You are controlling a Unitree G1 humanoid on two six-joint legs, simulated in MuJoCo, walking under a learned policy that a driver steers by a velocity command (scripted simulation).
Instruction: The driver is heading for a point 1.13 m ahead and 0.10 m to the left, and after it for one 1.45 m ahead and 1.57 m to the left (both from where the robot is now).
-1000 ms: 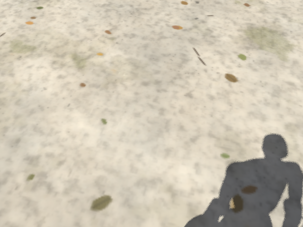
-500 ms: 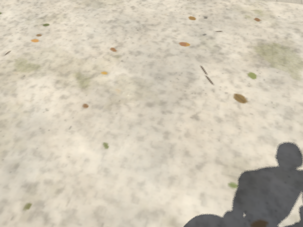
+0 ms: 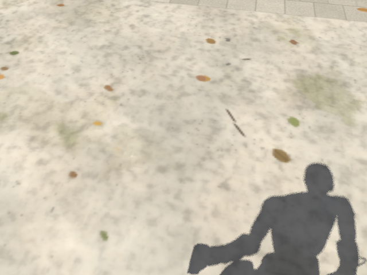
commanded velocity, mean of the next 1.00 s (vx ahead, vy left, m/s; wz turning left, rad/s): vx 0.50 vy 0.00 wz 0.00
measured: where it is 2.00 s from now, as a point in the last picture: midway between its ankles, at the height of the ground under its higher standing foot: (191, 158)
